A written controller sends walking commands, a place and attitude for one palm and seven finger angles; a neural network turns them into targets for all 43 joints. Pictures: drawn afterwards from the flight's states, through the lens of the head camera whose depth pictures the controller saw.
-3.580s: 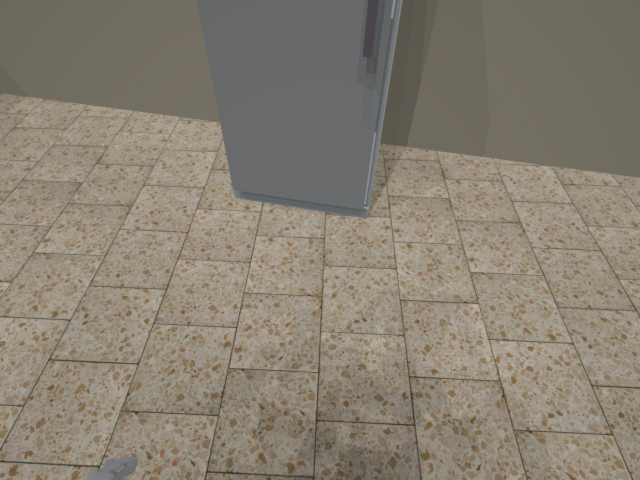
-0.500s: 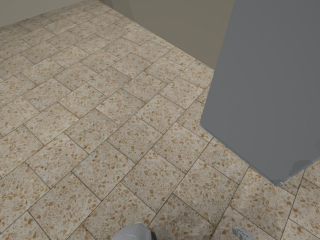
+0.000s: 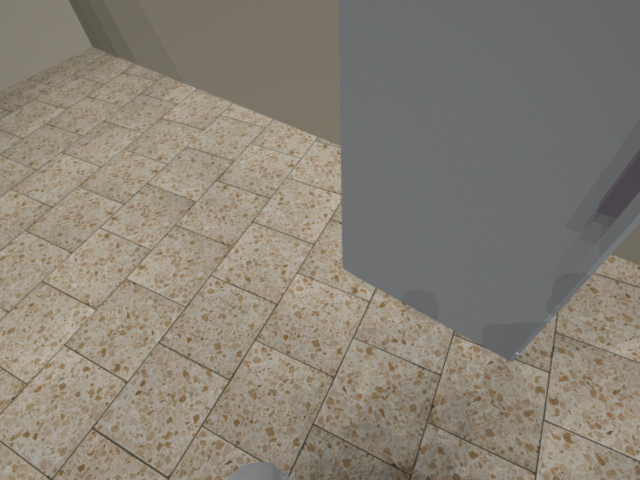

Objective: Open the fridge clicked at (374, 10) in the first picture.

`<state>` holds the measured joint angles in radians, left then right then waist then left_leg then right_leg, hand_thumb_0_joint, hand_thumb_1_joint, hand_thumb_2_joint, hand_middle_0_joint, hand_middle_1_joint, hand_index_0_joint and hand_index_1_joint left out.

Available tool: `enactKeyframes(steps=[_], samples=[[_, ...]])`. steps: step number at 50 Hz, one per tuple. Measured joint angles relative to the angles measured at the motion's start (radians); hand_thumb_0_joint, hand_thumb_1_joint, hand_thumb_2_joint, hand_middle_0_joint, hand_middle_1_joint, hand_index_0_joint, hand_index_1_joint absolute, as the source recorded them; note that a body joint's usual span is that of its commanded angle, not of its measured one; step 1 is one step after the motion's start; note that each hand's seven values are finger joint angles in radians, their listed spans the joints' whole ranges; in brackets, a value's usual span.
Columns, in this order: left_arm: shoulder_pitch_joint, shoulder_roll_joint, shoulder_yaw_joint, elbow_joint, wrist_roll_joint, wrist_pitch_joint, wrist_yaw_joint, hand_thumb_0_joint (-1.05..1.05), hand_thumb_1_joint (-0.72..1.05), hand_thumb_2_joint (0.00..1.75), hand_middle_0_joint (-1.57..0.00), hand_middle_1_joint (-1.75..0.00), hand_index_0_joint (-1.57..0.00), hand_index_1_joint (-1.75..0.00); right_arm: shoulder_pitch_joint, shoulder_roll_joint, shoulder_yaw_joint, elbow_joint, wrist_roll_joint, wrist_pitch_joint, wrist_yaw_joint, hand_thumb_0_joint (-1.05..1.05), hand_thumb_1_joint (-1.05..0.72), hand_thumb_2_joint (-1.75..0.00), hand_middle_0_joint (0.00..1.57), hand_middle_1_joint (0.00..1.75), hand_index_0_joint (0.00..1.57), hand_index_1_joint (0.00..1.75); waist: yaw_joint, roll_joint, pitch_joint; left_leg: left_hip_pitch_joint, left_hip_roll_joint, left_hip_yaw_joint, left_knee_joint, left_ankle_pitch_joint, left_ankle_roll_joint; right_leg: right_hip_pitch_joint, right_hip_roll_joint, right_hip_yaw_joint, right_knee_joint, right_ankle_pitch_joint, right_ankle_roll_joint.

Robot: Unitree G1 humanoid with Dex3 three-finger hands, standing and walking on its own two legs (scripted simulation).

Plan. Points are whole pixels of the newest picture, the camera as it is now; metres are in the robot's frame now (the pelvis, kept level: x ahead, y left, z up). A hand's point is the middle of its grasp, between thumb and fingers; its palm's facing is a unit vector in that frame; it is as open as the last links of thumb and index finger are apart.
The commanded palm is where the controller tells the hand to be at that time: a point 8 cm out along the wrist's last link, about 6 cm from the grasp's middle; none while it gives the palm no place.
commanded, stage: turn to face it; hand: right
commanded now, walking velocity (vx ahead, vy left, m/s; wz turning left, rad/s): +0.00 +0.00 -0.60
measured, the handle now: out of the picture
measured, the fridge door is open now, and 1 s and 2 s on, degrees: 0 0 0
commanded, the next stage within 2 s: take the last steps up to it in 0.76 s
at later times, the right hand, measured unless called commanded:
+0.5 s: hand out of the picture +0.06 -0.15 -0.13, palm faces +0.28 +0.91 -0.30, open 7.4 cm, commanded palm none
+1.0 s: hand out of the picture -0.15 -0.14 -0.18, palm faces +0.51 +0.83 -0.23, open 7.4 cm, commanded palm none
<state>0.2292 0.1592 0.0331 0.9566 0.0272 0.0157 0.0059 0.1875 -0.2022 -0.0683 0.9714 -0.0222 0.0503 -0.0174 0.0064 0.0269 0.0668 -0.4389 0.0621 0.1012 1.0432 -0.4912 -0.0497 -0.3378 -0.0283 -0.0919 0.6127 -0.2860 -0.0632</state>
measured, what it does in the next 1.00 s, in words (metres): steps on the spot, turning right: left foot, then right foot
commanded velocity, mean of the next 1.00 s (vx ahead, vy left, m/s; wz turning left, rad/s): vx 0.05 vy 0.00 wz -0.39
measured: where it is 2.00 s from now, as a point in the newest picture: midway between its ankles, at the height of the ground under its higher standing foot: outside the picture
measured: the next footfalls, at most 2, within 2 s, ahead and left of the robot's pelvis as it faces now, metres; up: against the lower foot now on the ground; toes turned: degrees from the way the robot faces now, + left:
left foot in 0.42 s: +0.06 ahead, +0.16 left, +0.00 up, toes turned -12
right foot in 0.88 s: -0.06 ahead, -0.05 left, +0.00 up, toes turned -31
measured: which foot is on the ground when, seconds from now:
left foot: up 0.00-0.40, down 0.42-0.88, up 0.90-1.00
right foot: down 0.00-0.40, up 0.42-0.86, down 0.88-1.00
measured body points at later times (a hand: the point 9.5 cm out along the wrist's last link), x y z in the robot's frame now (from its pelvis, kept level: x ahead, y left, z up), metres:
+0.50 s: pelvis +0.00 +0.07 +0.00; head +0.04 +0.10 +0.45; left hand +0.12 +0.31 -0.16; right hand +0.05 -0.20 -0.11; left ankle +0.02 +0.17 -0.73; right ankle -0.01 -0.06 -0.68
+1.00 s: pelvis -0.03 +0.04 +0.01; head -0.02 +0.00 +0.45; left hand +0.19 +0.19 -0.12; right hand -0.17 -0.18 -0.16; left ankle +0.01 +0.18 -0.67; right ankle -0.09 -0.03 -0.73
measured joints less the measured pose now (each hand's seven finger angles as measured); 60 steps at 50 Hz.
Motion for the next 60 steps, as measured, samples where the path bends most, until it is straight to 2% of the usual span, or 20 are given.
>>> enactKeyframes(steps=[4, 9, 15, 19, 20, 21, 23, 24, 27, 30, 36, 40, 42, 43, 44, 47, 49, 52, 56, 60], samples=[[0.005, 0.006, 0.000, -0.001, -0.006, -0.004, 0.005, 0.01, 0.92, 0.90, -0.20, -0.30, -0.21, -0.30, 0.006, -0.022, -0.012, 0.000, 0.003, 0.002, 0.002, 0.01, -0.91, -0.90, 0.20, 0.30, 0.20, 0.30, -0.002, -0.012, 0.013, -0.058, 0.008, -0.063, 0.076, 0.080, -0.026, 0.032, 0.021, 0.027, -0.107, 0.061, -0.007], [0.016, 0.018, 0.010, 0.003, -0.008, 0.001, 0.003, 0.01, 0.91, 0.90, -0.20, -0.30, -0.21, -0.30, -0.009, -0.043, -0.020, -0.010, 0.005, 0.009, -0.002, 0.01, -0.91, -0.90, 0.19, 0.30, 0.20, 0.30, 0.004, -0.023, 0.010, -0.046, 0.017, -0.100, 0.016, 0.103, -0.050, 0.045, 0.042, 0.076, -0.160, 0.096, -0.001], [0.010, 0.046, 0.028, -0.001, -0.004, 0.018, -0.003, 0.01, 0.91, 0.90, -0.20, -0.30, -0.21, -0.30, -0.059, -0.036, -0.012, -0.039, 0.011, 0.011, -0.005, 0.01, -0.91, -0.90, 0.19, 0.30, 0.20, 0.30, 0.025, -0.044, 0.006, 0.019, -0.007, -0.107, -0.153, 0.063, -0.050, 0.027, 0.065, 0.144, -0.152, 0.111, 0.020], [0.000, 0.074, 0.042, -0.008, -0.004, 0.032, -0.007, 0.01, 0.91, 0.90, -0.20, -0.30, -0.21, -0.30, -0.085, -0.016, 0.004, -0.074, 0.017, -0.005, -0.004, 0.01, -0.91, -0.90, 0.19, 0.30, 0.20, 0.30, 0.035, -0.067, 0.001, 0.109, -0.040, -0.098, -0.361, 0.109, -0.034, -0.008, 0.082, 0.197, -0.112, 0.110, 0.048], [0.001, 0.080, 0.046, -0.012, -0.007, 0.037, -0.008, 0.01, 0.91, 0.90, -0.20, -0.30, -0.21, -0.30, -0.084, -0.012, 0.009, -0.085, 0.017, -0.013, -0.003, 0.01, -0.91, -0.90, 0.20, 0.30, 0.20, 0.30, 0.034, -0.068, -0.005, 0.147, -0.042, -0.093, -0.447, 0.150, -0.027, -0.024, 0.091, 0.207, -0.090, 0.103, 0.058], [-0.001, 0.088, 0.052, -0.014, -0.011, 0.041, -0.010, 0.01, 0.91, 0.90, -0.20, -0.30, -0.21, -0.30, -0.081, -0.007, 0.012, -0.092, 0.012, -0.022, -0.004, 0.01, -0.90, -0.90, 0.20, 0.30, 0.20, 0.30, 0.030, -0.073, -0.010, 0.166, -0.042, -0.085, -0.496, 0.167, -0.001, -0.047, 0.094, 0.211, -0.045, 0.065, 0.065], [-0.011, 0.107, 0.065, -0.014, -0.009, 0.054, -0.010, 0.01, 0.91, 0.90, -0.20, -0.30, -0.21, -0.30, -0.073, 0.013, 0.026, -0.100, 0.005, -0.025, -0.005, 0.01, -0.90, -0.90, 0.20, 0.30, 0.20, 0.30, 0.031, -0.093, -0.009, 0.168, -0.037, -0.055, -0.478, 0.176, 0.046, -0.109, 0.095, 0.196, 0.141, -0.098, 0.083], [-0.013, 0.115, 0.069, -0.016, -0.006, 0.059, -0.011, 0.01, 0.91, 0.90, -0.20, -0.30, -0.20, -0.30, -0.064, 0.020, 0.031, -0.102, 0.003, -0.024, -0.005, 0.01, -0.90, -0.90, 0.20, 0.30, 0.20, 0.30, 0.031, -0.095, -0.012, 0.176, -0.027, -0.041, -0.482, 0.178, 0.057, -0.139, 0.096, 0.178, 0.245, -0.131, 0.087], [-0.025, 0.130, 0.073, -0.019, 0.000, 0.063, -0.021, 0.01, 0.91, 0.90, -0.20, -0.30, -0.20, -0.30, -0.032, 0.034, 0.038, -0.098, 0.002, -0.027, -0.006, 0.01, -0.90, -0.90, 0.20, 0.30, 0.20, 0.30, 0.028, -0.088, -0.014, 0.209, -0.002, -0.014, -0.519, 0.196, 0.066, -0.188, 0.066, 0.126, 0.469, -0.112, 0.108], [-0.034, 0.133, 0.070, -0.024, -0.003, 0.061, -0.025, 0.01, 0.91, 0.90, -0.19, -0.30, -0.20, -0.30, -0.008, 0.037, 0.042, -0.089, 0.000, -0.034, -0.005, 0.01, -0.90, -0.90, 0.20, 0.30, 0.20, 0.30, 0.026, -0.075, -0.006, 0.231, 0.020, 0.017, -0.540, 0.203, 0.067, -0.179, 0.029, 0.105, 0.520, -0.092, 0.129], [-0.073, 0.120, 0.050, -0.012, -0.009, 0.073, -0.023, 0.01, 0.91, 0.90, -0.19, -0.30, -0.20, -0.30, 0.047, 0.031, 0.045, -0.066, -0.009, -0.041, -0.001, 0.01, -0.90, -0.90, 0.20, 0.30, 0.20, 0.30, -0.011, -0.049, 0.012, 0.236, 0.052, 0.069, -0.532, 0.196, 0.063, -0.080, -0.008, 0.079, 0.353, -0.145, 0.140], [-0.117, 0.101, 0.032, -0.016, -0.017, 0.066, -0.021, 0.01, 0.91, 0.90, -0.19, -0.30, -0.20, -0.30, 0.085, 0.009, 0.036, -0.037, -0.014, -0.035, -0.001, 0.01, -0.90, -0.90, 0.20, 0.30, 0.20, 0.30, -0.042, -0.030, 0.027, 0.217, 0.064, 0.091, -0.505, 0.188, 0.049, 0.002, 0.000, 0.048, 0.186, -0.167, 0.123], [-0.133, 0.089, 0.022, -0.022, -0.019, 0.053, -0.020, 0.01, 0.91, 0.90, -0.19, -0.30, -0.20, -0.30, 0.102, -0.007, 0.029, -0.017, -0.013, -0.029, -0.002, 0.01, -0.90, -0.90, 0.20, 0.30, 0.20, 0.30, -0.051, -0.018, 0.028, 0.203, 0.069, 0.104, -0.480, 0.179, 0.037, 0.056, 0.008, 0.028, 0.069, -0.120, 0.113], [-0.136, 0.084, 0.017, -0.027, -0.020, 0.044, -0.020, 0.01, 0.91, 0.90, -0.19, -0.30, -0.20, -0.30, 0.112, -0.016, 0.025, -0.008, -0.009, -0.025, -0.002, 0.01, -0.90, -0.90, 0.20, 0.30, 0.20, 0.30, -0.052, -0.015, 0.025, 0.194, 0.071, 0.112, -0.458, 0.169, 0.028, 0.093, 0.010, 0.019, -0.015, -0.057, 0.107], [-0.140, 0.076, 0.013, -0.028, -0.018, 0.033, -0.020, 0.01, 0.91, 0.90, -0.19, -0.30, -0.20, -0.30, 0.119, -0.028, 0.020, 0.002, -0.004, -0.019, -0.002, 0.01, -0.90, -0.90, 0.20, 0.30, 0.20, 0.30, -0.054, -0.003, 0.025, 0.178, 0.079, 0.111, -0.422, 0.156, 0.020, 0.110, 0.016, 0.015, -0.058, -0.003, 0.084], [-0.142, 0.046, -0.006, -0.023, -0.011, 0.017, -0.016, 0.01, 0.91, 0.90, -0.19, -0.30, -0.20, -0.30, 0.122, -0.055, 0.012, 0.035, 0.000, 0.009, -0.006, 0.01, -0.90, -0.90, 0.20, 0.30, 0.20, 0.30, -0.072, 0.032, 0.025, 0.108, 0.063, 0.023, -0.223, -0.011, -0.001, 0.120, 0.029, 0.006, -0.044, -0.043, 0.027], [-0.126, 0.032, -0.014, -0.018, -0.007, 0.010, -0.008, 0.01, 0.91, 0.90, -0.20, -0.30, -0.20, -0.30, 0.125, -0.058, 0.011, 0.055, -0.005, 0.016, 0.001, 0.01, -0.90, -0.90, 0.20, 0.30, 0.20, 0.30, -0.068, 0.027, 0.007, 0.065, 0.043, -0.008, -0.100, -0.007, -0.002, 0.142, 0.024, 0.011, -0.078, -0.044, 0.016], [-0.088, 0.014, -0.021, -0.004, -0.008, -0.009, 0.001, 0.01, 0.91, 0.90, -0.20, -0.30, -0.21, -0.30, 0.120, -0.054, 0.014, 0.070, -0.011, 0.005, 0.017, 0.01, -0.91, -0.90, 0.20, 0.30, 0.20, 0.30, -0.055, 0.018, -0.012, 0.021, 0.034, -0.035, -0.004, 0.079, -0.004, 0.183, 0.028, 0.023, -0.155, -0.007, 0.013], [-0.019, 0.005, -0.012, 0.026, -0.014, -0.034, 0.015, 0.00, 0.92, 0.90, -0.20, -0.30, -0.21, -0.30, 0.105, -0.038, 0.023, 0.075, -0.012, -0.013, 0.027, 0.01, -0.91, -0.90, 0.19, 0.30, 0.20, 0.30, -0.037, 0.011, -0.032, -0.003, 0.037, -0.054, -0.013, 0.149, -0.010, 0.233, 0.041, 0.031, -0.240, 0.027, 0.004], [0.058, 0.011, -0.006, 0.066, -0.010, -0.043, 0.017, 0.00, 0.93, 0.90, -0.20, -0.30, -0.21, -0.30, 0.076, -0.017, 0.027, 0.075, -0.011, -0.017, 0.032, 0.01, -0.91, -0.90, 0.19, 0.30, 0.20, 0.30, -0.014, 0.009, -0.043, -0.005, 0.040, -0.055, -0.096, 0.176, -0.010, 0.272, 0.054, 0.033, -0.284, 0.032, 0.005]])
